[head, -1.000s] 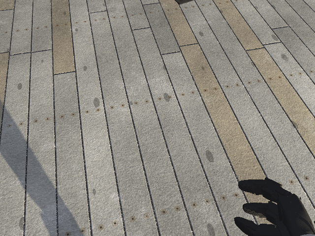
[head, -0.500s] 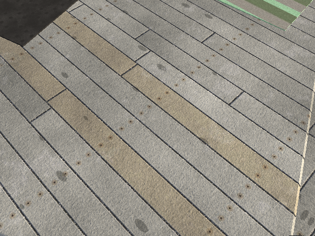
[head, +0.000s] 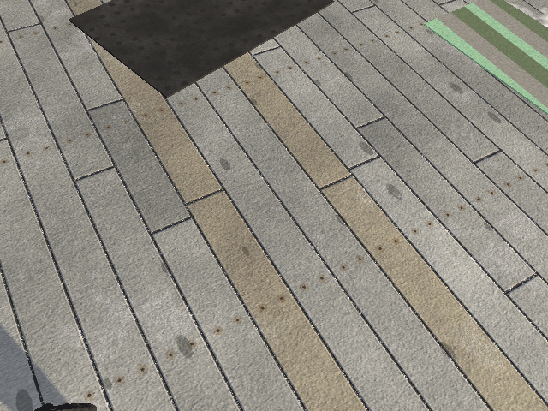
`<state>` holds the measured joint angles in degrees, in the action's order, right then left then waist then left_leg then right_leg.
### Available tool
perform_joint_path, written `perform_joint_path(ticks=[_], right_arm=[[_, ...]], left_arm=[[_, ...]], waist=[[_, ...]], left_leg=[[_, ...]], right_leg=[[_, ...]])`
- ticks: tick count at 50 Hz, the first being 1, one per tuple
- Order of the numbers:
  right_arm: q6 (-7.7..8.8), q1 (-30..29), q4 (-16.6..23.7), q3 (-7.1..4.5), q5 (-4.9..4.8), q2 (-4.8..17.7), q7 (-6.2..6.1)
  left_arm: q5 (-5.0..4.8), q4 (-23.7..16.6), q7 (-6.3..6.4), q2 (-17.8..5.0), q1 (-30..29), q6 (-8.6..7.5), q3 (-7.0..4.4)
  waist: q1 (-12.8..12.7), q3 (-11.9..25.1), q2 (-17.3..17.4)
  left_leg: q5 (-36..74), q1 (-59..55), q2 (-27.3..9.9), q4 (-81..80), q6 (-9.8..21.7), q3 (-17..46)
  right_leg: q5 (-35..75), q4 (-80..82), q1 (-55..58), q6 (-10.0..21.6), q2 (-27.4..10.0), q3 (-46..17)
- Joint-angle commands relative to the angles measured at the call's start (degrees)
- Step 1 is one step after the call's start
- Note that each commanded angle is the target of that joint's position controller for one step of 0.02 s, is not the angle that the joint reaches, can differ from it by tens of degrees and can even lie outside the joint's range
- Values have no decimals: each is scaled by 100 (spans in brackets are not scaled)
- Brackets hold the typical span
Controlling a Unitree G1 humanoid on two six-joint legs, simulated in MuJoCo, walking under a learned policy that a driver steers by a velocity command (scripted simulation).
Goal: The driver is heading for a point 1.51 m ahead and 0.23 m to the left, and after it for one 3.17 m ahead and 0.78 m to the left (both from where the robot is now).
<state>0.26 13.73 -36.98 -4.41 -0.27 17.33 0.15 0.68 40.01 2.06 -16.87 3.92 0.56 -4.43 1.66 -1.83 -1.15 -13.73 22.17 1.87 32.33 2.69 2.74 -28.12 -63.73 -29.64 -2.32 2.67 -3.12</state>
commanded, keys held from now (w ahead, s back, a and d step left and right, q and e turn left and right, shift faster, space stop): q+shift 0.36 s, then shift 0.64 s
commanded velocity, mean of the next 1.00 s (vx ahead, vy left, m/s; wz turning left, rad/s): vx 0.01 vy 0.00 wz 0.54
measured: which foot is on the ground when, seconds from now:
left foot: down 0.00-0.38, up 0.40-0.76, down 0.78-1.00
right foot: up 0.00-0.36, down 0.38-1.00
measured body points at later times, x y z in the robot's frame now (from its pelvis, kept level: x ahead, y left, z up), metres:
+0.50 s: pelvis +0.06 -0.03 +0.00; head +0.09 -0.03 +0.45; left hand +0.09 +0.30 -0.07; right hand +0.35 -0.22 -0.08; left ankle -0.02 +0.08 -0.66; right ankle +0.13 -0.12 -0.73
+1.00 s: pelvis +0.04 +0.01 +0.00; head +0.04 +0.03 +0.45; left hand +0.00 +0.30 -0.12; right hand +0.30 -0.11 -0.10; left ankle -0.03 +0.09 -0.73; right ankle +0.13 -0.12 -0.73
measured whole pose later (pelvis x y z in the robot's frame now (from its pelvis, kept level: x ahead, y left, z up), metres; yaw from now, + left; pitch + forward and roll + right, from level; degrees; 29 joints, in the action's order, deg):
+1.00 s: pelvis +0.04 +0.01 +0.00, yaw +31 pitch -1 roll +0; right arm 0.2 11.5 -38.6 -0.6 1.3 12.1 -0.2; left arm 0.9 46.4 1.1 -15.2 11.4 0.1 -2.2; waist -1.7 -1.0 -0.7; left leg -18.4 11.1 2.1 30.0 1.4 2.8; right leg -14.0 -28.0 -13.6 -3.6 -2.3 -2.6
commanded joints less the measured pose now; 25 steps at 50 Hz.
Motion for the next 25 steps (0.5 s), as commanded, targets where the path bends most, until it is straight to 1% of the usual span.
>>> perform_joint_path(ticks=[1,3,6,8,11,15,17,18,19,20,21,22,23,24,25], right_arm=[[-54,-216,561,-291,-153,925,-180],[-135,-182,613,-326,-88,970,-253],[-189,-132,661,-376,-104,1052,-341],[-234,-207,721,-398,-105,1083,-368],[-295,-279,800,-412,-89,1094,-366],[-334,-415,911,-420,-97,1102,-322],[-349,-594,990,-412,-134,1091,-292],[-358,-722,1032,-389,-170,1053,-274],[-363,-524,1002,-304,-151,807,-256],[-351,-19,955,-173,-63,429,-223],[-276,-71,1042,-293,-57,879,-208],[-238,-10,883,-399,-10,1288,-195],[-252,-81,733,-423,-22,1331,-194],[-293,-108,639,-377,-22,1154,-219],[-309,-127,643,-305,-25,979,-210]], left_arm=[[-18,-476,38,-388,-295,-75,-109],[-58,-429,17,-302,-290,-89,-88],[-88,-382,19,-285,-409,-117,-72],[-94,-342,4,-318,-448,-129,-82],[-106,-311,-32,-381,-522,-175,-110],[-127,-289,-109,-486,-494,-298,-157],[-147,-216,-158,-589,-242,-349,-216],[-155,-142,-168,-625,-36,-364,-256],[-122,-97,-162,-761,104,-343,-301],[-7,-254,-123,-1098,-163,-263,-313],[206,-235,-145,-1030,38,-246,-318],[134,-349,-136,-778,-138,-254,-249],[48,-391,-99,-550,-274,-220,-182],[-25,-408,-57,-492,-277,-168,-136],[-70,-387,-29,-522,-231,-133,-108]], waist=[[-179,1048,599],[-189,1106,711],[-143,1136,780],[-132,1088,885],[-70,962,1042],[-23,910,1186],[-138,898,1217],[-271,871,1136],[-195,1063,685],[200,1140,-778],[126,925,-1534],[136,739,-1036],[85,585,-671],[51,540,-439],[-32,423,-409]], left_leg=[[3306,-1839,-1249,-902,945,1971],[3180,-1795,-1074,-922,870,1972],[2806,-1857,-976,-874,784,2223],[2390,-1684,-886,-866,718,2406],[2015,-1449,-786,-860,693,2719],[2092,-1414,-684,-699,688,3176],[1902,-1217,-510,-587,581,3320],[1478,-962,-317,-444,453,3262],[72,-599,-23,96,243,2904],[-1978,244,713,1278,-32,1893],[-2565,920,846,2557,-346,1357],[-2160,1026,477,3333,-551,1175],[-1747,1008,361,3613,-639,1029],[-1493,1029,332,3848,-701,927],[-1346,1113,346,4079,-760,801]], right_leg=[[415,-186,-1091,-132,-73,-393],[702,270,-934,-199,98,-382],[933,1079,-835,-271,219,-518],[1072,1468,-624,-288,267,-583],[1165,1921,-309,-277,316,-649],[1092,2687,216,-170,314,-728],[1324,3479,877,-88,265,-666],[1902,4160,1435,-30,165,-562],[2420,4468,2193,210,-467,-877],[3333,4474,2820,856,-1686,-2135],[3706,4644,2439,1712,-2396,-3250],[3491,4568,2203,1851,-2380,-2938],[3148,4462,2041,1634,-1958,-2263],[2810,4416,2036,1435,-1642,-1891],[3006,4435,1971,1455,-1571,-1717]])
Keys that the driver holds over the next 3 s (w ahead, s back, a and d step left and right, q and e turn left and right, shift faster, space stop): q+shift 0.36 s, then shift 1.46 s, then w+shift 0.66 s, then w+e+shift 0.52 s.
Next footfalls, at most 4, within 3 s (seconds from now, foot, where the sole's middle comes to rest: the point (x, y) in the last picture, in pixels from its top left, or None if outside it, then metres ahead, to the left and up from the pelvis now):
0.38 right None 0.17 -0.10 -0.77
0.78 left None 0.00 0.11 -0.77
2.56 left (129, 383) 0.50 0.31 -0.77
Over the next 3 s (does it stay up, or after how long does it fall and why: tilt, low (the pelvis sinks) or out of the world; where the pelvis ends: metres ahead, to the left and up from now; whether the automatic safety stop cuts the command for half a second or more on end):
stays up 0.72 0.31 -0.03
